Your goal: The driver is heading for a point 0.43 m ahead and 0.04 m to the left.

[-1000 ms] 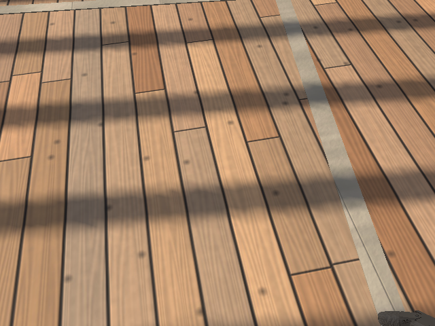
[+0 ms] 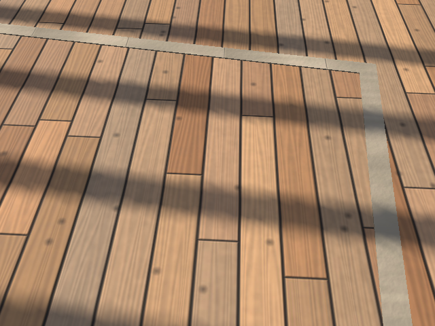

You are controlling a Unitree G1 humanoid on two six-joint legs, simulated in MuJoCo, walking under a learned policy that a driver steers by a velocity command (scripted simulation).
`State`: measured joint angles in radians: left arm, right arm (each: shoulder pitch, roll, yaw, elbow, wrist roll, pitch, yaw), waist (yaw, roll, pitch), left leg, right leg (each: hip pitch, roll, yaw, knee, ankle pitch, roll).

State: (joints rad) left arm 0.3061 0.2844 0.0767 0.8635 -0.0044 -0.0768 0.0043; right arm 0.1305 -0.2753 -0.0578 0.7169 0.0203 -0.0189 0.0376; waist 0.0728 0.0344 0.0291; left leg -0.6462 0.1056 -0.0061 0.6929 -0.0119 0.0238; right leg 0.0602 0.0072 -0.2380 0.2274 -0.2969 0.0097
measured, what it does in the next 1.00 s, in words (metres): walks ahead: left foot, then right foot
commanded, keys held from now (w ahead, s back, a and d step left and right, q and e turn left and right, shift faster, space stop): w+q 0.24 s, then w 0.02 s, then w+e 0.08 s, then no key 0.66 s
